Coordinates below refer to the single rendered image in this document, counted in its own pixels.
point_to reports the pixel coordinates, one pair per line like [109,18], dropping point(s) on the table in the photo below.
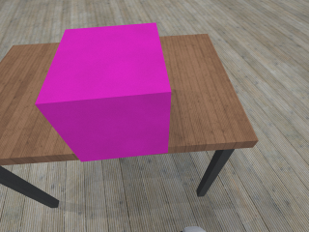
[205,111]

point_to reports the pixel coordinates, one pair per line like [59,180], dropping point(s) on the carton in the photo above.
[107,92]

